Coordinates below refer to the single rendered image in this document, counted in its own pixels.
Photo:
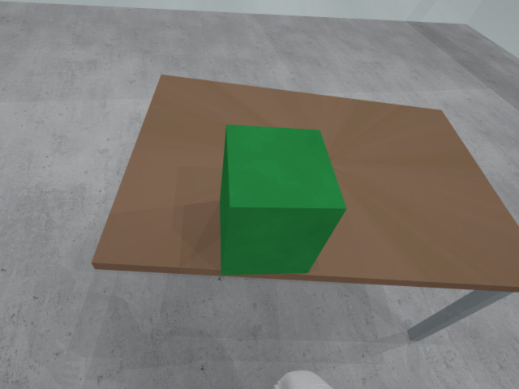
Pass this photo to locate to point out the robot right thigh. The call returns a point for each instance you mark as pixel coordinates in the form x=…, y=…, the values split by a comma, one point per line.
x=301, y=379

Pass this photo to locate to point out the table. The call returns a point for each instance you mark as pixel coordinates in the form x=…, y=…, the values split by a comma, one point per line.
x=420, y=212

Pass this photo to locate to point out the carton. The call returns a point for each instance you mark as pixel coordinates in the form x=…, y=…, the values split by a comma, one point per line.
x=280, y=200

